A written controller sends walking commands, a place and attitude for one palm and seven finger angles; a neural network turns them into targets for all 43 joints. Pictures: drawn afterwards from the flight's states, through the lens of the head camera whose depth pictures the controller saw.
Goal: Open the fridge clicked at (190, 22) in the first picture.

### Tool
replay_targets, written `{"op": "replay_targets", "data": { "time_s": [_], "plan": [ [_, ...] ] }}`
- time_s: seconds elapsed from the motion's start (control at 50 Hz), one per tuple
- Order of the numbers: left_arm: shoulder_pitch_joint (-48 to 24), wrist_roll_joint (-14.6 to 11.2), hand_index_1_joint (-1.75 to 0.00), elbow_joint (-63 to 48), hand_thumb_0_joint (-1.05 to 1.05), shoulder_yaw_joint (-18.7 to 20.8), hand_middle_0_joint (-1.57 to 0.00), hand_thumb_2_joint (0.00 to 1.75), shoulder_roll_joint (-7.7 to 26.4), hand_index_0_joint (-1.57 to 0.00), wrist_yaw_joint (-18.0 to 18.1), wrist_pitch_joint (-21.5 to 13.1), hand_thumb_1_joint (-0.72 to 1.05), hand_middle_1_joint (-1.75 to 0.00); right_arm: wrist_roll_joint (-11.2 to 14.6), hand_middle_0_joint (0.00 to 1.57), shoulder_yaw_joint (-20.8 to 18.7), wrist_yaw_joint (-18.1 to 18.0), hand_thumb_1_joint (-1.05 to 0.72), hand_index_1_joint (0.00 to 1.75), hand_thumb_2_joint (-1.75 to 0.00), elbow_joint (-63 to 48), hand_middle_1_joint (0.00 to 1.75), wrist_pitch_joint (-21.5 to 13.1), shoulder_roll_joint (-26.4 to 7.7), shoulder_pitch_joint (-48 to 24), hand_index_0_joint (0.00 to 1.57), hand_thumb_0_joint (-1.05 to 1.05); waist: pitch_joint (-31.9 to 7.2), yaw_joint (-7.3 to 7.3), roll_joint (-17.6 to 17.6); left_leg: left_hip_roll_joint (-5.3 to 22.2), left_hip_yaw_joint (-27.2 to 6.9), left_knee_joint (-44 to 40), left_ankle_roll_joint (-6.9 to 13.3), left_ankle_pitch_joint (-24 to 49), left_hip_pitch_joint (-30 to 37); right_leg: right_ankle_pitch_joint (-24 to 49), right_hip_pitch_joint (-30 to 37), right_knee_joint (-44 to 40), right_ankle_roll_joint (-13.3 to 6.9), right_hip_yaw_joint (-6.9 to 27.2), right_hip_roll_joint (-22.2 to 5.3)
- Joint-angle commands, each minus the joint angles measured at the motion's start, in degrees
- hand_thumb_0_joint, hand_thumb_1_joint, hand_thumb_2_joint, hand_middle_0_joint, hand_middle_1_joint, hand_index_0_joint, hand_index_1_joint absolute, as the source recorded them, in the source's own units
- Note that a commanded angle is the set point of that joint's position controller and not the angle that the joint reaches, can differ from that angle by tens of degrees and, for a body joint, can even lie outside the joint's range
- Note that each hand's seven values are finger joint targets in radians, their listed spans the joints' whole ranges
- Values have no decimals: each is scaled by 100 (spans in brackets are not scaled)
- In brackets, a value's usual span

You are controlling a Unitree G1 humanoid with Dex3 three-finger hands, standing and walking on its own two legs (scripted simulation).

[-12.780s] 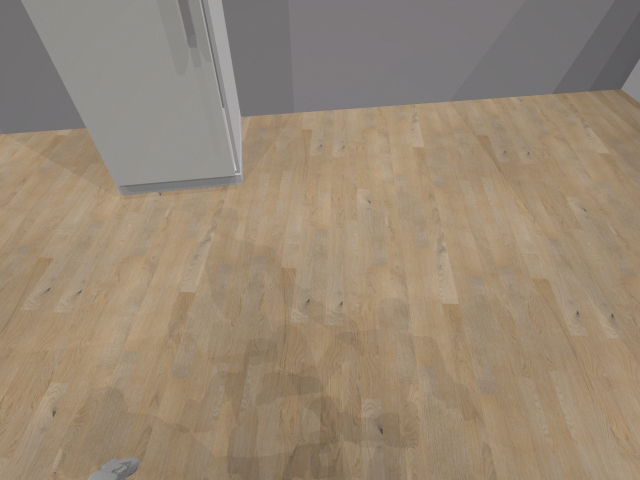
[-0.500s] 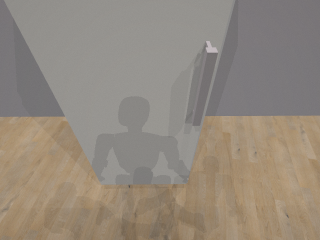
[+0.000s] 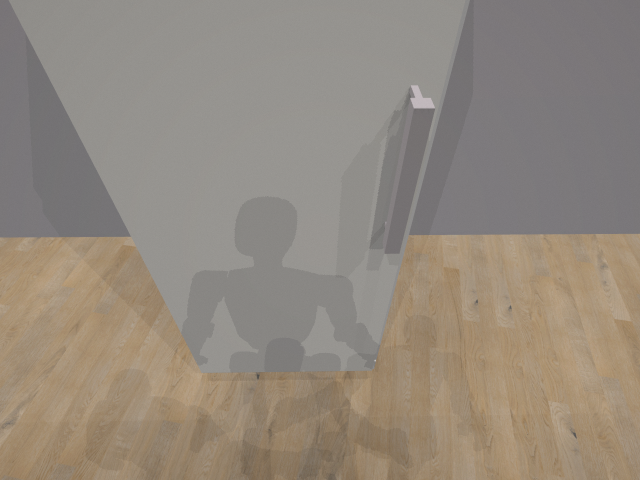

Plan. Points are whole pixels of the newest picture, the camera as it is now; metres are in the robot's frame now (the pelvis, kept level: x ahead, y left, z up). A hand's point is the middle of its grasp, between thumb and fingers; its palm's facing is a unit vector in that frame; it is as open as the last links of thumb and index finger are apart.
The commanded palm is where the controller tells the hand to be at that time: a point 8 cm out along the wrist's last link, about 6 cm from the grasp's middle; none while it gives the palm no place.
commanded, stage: look again from close up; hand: right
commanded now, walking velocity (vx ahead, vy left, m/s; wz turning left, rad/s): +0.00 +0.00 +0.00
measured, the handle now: (401, 178) +0.53 -0.10 +0.09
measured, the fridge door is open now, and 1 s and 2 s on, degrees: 0 0 0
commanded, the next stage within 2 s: shuffle to correct the standing spot in 0.62 s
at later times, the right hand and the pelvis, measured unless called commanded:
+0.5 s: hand out of the picture +0.05 -0.24 -0.16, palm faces +0.00 +0.95 -0.32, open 7.4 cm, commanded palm none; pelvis +0.00 +0.00 +0.00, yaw +0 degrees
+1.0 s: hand out of the picture +0.03 -0.20 -0.18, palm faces -0.02 +0.97 -0.22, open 7.4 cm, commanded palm none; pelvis +0.01 +0.01 -0.01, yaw +2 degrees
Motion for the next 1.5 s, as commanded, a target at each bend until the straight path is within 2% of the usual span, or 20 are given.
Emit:
{"op": "replay_targets", "data": {
  "time_s": [0.0,0.26,0.34,0.7,0.8,0.88,0.96,1.02,1.06,1.12,1.2,1.26,1.3,1.32,1.34,1.36,1.38,1.4,1.44,1.48],
  "plan": [
    [-158,-11,-30,-325,0,233,-20,90,1189,-20,83,-144,90,-30,-14,20,-203,-75,-90,30,-90,-323,30,-115,-1148,-101,20,0,-234,6,0,660,-650,-174,182,876,311,1028,-323,-276,-57,581,-749],
    [-177,-11,-30,-322,0,234,-20,90,1213,-20,77,-137,90,-30,-13,20,-203,-58,-90,30,-90,-298,30,-99,-1160,-146,20,0,-142,20,-63,642,-688,-225,165,505,216,689,-428,-332,-47,597,-726],
    [-129,-13,-30,-319,0,235,-20,90,1217,-20,85,-155,90,-30,-10,20,-212,-65,-90,30,-90,-291,30,-113,-1156,-135,20,0,-336,22,-52,659,-661,-177,175,805,344,990,-321,-286,-44,597,-750],
    [-136,-14,-30,-312,0,241,-20,90,1217,-20,77,-144,90,-30,-16,20,-212,-63,-90,30,-90,-285,30,-123,-1180,-136,20,0,-247,18,8,663,-659,-218,181,739,299,902,-355,-285,-52,599,-748],
    [328,38,-30,-83,0,56,-20,90,388,-20,74,-11,90,-30,-2,20,-21,-93,-90,30,-90,-87,30,49,-333,314,20,0,-120,59,-34,522,-621,-119,7,-65,26,167,-399,-213,105,415,-783],
    [494,42,-30,-48,0,106,-20,90,370,-20,70,19,90,-30,-33,20,-33,-75,-90,30,-90,-53,30,81,-226,541,20,0,282,55,-156,369,-527,215,-4,-701,-367,-666,-658,-281,21,520,-853],
    [712,30,-30,15,0,167,-20,90,250,-20,100,-13,90,-30,-46,20,-56,-54,-90,30,-90,-3,30,35,-6,884,20,0,498,39,-310,255,-384,582,42,-665,-560,-667,-758,-139,-115,608,-972],
    [926,10,-30,69,0,167,-20,90,14,-20,156,-45,90,-30,-48,20,-83,-95,-90,30,-90,51,30,-15,151,1208,20,0,533,-10,-141,375,-531,570,134,80,-374,231,-880,383,-102,364,-841],
    [1084,1,-30,106,0,122,-20,90,-267,-20,218,-56,90,-30,-15,20,-98,-178,-90,30,-90,131,30,-50,186,1429,20,0,360,1,167,552,-703,591,231,1580,24,1018,-963,761,21,105,-637],
    [1284,-38,-30,148,0,173,-20,90,-256,-20,315,-71,90,-30,23,20,-115,-261,-90,30,-90,127,30,-116,123,1536,20,0,-14,43,66,643,-600,789,215,3757,371,1992,-638,774,102,59,-632],
    [1310,-67,-30,75,0,283,-20,90,-252,-20,351,-60,90,-30,14,20,-171,-311,-90,30,-90,-25,30,-105,85,1417,20,0,-189,54,37,661,-587,873,255,3836,318,2254,-430,811,63,62,-656],
    [1420,-56,-30,43,0,285,-20,90,-430,-20,336,-25,90,-30,5,20,-153,-322,-90,30,-90,-85,30,-57,292,1395,20,0,-349,71,2,638,-600,859,268,3074,237,2103,-387,808,58,93,-678],
    [1334,-49,-30,-4,0,322,-20,90,-293,-20,317,-35,90,-30,-9,20,-172,-300,-90,30,-90,-139,30,-75,196,1272,20,0,-366,66,42,601,-608,755,288,2550,147,1864,-349,751,24,143,-704],
    [590,-84,-30,-485,0,268,-20,90,-479,-20,219,-84,90,-30,-4,20,-145,-506,-90,30,-90,63,30,-134,394,1681,20,0,-23,-147,136,956,-1045,763,93,4660,-71,922,-1048,2066,162,-314,-588],
    [950,-70,-30,-662,0,227,-20,90,-788,-20,175,-5,90,-30,-12,20,-167,-449,-90,30,-90,-172,30,-207,97,1573,20,0,-428,122,340,1223,-1272,797,428,3851,171,-1057,-1297,1920,25,58,-354],
    [1090,-79,-30,-655,0,227,-20,90,-801,-20,157,19,90,-30,-48,20,-116,-399,-90,30,-90,-279,30,-187,221,1252,20,0,-504,208,298,1089,-1045,708,588,2295,-181,-1045,-1028,1573,48,-76,-335],
    [1320,-53,-30,-624,0,209,-20,90,-782,-20,131,12,90,-30,-34,20,-102,-366,-90,30,-90,-399,30,-157,283,1028,20,0,-490,317,76,870,-918,802,583,1062,-493,-532,-743,1154,48,-35,-303],
    [1430,11,-30,-591,0,208,-20,90,-685,-20,111,-50,90,-30,-5,20,-95,-332,-90,30,-90,-441,30,-149,361,910,20,0,-283,282,-375,571,-694,995,467,458,-709,47,-716,964,-36,116,-467],
    [1121,32,-30,-744,0,197,-20,90,-460,-20,119,-74,90,-30,-21,20,-57,-292,-90,30,-90,-493,30,-29,450,919,20,0,239,95,-849,226,-523,1040,307,-568,-766,214,-1319,552,-211,533,-759],
    [960,27,-30,-870,0,185,-20,90,-345,-20,133,-61,90,-30,-29,20,-24,-248,-90,30,-90,-481,30,25,468,952,20,0,506,18,-526,150,-495,981,262,-792,-743,-475,-1608,252,-265,642,-750]
  ]
}}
